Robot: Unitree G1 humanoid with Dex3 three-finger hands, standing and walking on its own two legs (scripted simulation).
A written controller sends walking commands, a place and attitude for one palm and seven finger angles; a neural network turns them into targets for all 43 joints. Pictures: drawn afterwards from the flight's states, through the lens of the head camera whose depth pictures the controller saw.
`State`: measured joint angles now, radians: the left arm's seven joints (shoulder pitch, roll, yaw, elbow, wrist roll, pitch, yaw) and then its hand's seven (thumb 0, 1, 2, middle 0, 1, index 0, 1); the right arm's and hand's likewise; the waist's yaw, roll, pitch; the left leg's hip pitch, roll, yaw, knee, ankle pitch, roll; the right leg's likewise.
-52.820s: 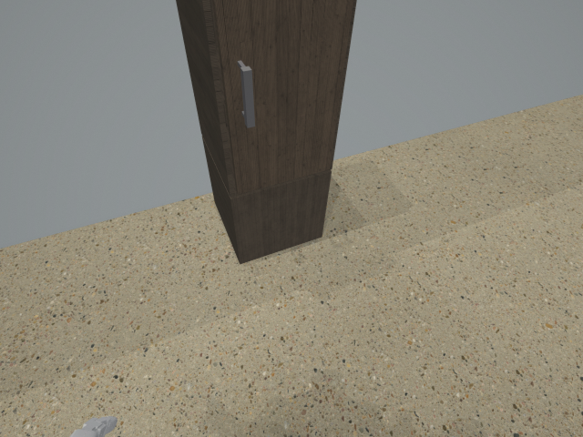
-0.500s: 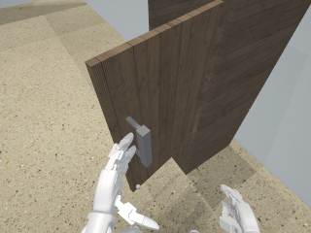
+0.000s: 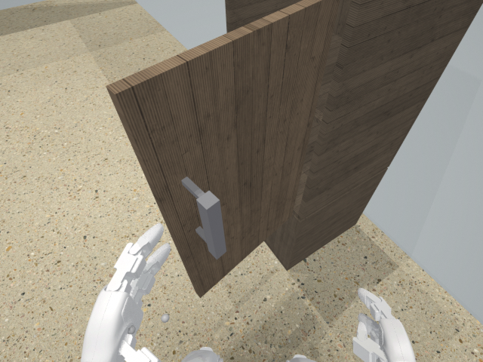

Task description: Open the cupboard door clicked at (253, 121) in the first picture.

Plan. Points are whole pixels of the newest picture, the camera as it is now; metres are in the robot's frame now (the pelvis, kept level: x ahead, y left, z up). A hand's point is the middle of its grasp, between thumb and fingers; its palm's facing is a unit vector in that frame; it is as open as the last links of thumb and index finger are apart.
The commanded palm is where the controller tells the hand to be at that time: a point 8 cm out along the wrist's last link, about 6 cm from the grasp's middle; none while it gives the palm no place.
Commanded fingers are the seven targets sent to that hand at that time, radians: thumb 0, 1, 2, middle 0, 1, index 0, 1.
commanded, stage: slide the hand sideways off the handle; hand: left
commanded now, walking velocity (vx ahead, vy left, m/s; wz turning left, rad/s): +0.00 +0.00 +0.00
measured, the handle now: (204, 220) +0.31 +0.08 +0.09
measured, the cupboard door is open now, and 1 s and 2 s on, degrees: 100 100 100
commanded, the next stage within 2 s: draw the hand back to the body in 0.04 s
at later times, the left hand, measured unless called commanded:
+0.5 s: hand (116, 314) +0.17 +0.16 +0.12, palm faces -0.05 -1.00 -0.06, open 16.3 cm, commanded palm +0.14 +0.22 +0.14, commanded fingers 0.00 -0.50 0.30 -0.15 -0.30 -0.15 -0.30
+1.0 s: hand (23, 269) +0.19 +0.25 +0.18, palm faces +0.27 -0.89 -0.37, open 13.2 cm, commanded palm +0.15 +0.29 +0.20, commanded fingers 0.00 0.34 0.66 -0.18 -0.30 -0.18 -0.30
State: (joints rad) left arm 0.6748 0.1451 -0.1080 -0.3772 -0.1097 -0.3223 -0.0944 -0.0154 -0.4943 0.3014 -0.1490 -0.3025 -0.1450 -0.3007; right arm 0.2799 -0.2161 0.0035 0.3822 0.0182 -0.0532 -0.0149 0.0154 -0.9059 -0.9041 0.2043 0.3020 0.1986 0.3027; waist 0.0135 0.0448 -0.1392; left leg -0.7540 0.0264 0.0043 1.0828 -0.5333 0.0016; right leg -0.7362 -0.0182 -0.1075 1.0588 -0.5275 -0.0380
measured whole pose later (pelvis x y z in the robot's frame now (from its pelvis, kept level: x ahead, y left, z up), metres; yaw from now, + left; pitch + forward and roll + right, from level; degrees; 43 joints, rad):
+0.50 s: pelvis -0.01 +0.01 +0.02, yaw +0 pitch +8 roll -2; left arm 0.65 0.22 0.04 -0.41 -0.23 -0.19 -0.18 -0.02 -0.49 0.30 -0.15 -0.30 -0.15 -0.30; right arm 0.29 -0.22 0.04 0.41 0.05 -0.09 -0.06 0.02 -0.90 -0.90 0.21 0.30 0.20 0.30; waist 0.02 0.06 -0.14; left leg -0.64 0.03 0.00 1.00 -0.50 0.02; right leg -0.61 -0.01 -0.11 0.95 -0.47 -0.02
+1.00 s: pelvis +0.02 +0.04 +0.06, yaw +0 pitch +0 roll -2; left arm 0.62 0.32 0.14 -0.51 -0.04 -0.01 0.12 -0.01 0.01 0.52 -0.17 -0.30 -0.17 -0.30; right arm 0.26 -0.21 0.07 0.53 0.02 -0.12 -0.10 0.02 -0.90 -0.90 0.21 0.30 0.20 0.30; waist 0.06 0.06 -0.06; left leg -0.29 -0.01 0.04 0.66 -0.38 0.05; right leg -0.26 -0.03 -0.08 0.60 -0.34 0.02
